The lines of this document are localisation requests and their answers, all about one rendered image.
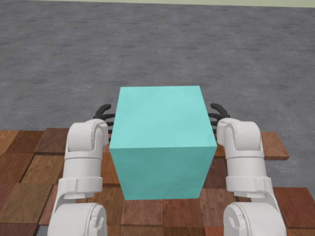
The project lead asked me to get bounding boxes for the left robot hand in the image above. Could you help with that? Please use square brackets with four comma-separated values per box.
[93, 104, 116, 142]

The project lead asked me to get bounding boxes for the right robot upper arm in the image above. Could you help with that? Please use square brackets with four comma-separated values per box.
[223, 202, 286, 236]

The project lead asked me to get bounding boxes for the right robot forearm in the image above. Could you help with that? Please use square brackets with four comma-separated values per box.
[217, 118, 286, 230]

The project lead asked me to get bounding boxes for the carton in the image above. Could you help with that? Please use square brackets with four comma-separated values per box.
[109, 86, 218, 200]

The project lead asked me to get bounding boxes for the right robot hand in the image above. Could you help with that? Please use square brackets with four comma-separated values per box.
[208, 103, 230, 142]

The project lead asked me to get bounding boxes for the left robot forearm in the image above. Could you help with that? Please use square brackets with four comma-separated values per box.
[47, 118, 109, 236]

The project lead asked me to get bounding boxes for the left robot upper arm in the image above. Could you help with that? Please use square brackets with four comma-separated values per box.
[48, 203, 107, 236]

